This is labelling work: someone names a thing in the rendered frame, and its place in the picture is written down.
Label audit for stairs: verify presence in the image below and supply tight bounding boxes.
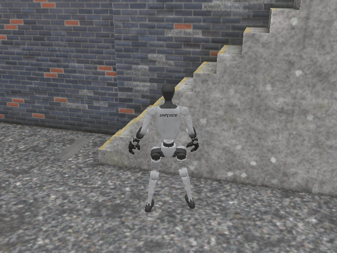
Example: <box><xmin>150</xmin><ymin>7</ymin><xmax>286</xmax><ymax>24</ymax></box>
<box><xmin>98</xmin><ymin>0</ymin><xmax>337</xmax><ymax>197</ymax></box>

